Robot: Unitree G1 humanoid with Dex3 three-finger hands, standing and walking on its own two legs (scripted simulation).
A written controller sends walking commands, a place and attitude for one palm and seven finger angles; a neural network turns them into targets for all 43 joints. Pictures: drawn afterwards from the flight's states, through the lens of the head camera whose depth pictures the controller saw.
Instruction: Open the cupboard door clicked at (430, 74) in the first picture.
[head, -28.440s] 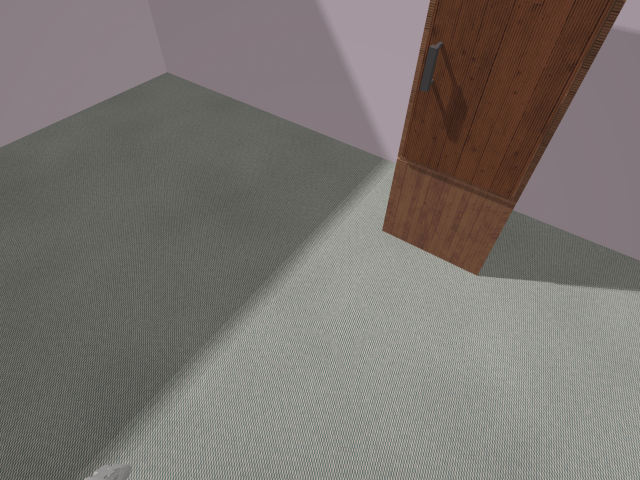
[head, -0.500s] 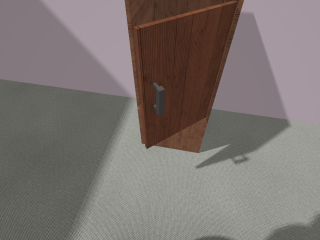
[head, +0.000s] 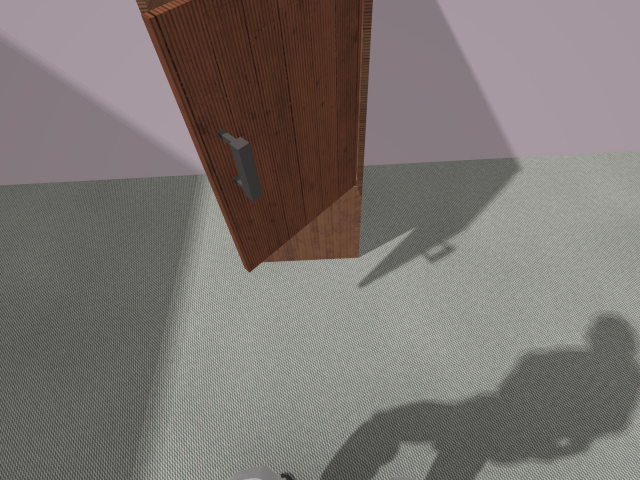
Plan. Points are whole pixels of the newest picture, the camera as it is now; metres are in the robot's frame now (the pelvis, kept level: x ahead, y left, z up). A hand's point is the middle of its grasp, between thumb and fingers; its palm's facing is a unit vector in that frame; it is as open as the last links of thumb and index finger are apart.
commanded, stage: walk to a spot facing it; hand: left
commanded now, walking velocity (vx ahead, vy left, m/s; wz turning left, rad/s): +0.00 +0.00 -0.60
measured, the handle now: (239, 165) +0.58 +0.19 +0.01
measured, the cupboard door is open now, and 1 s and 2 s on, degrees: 44 44 44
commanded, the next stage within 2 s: none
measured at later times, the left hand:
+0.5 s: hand (209, 467) +0.14 +0.19 -0.17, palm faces -0.23 -0.95 -0.21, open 7.4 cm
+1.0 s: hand (272, 425) +0.20 +0.10 -0.16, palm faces -0.57 -0.79 -0.23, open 7.4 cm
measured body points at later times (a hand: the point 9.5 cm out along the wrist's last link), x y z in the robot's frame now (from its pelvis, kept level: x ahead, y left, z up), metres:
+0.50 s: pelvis +0.02 +0.00 +0.01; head +0.08 +0.02 +0.45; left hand +0.16 +0.24 -0.15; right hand +0.05 -0.26 -0.12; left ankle +0.03 +0.13 -0.73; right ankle -0.05 -0.11 -0.67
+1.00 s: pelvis +0.03 -0.02 +0.01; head +0.09 -0.05 +0.45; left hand +0.23 +0.15 -0.14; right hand -0.04 -0.29 -0.13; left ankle +0.10 +0.09 -0.70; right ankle -0.03 -0.13 -0.73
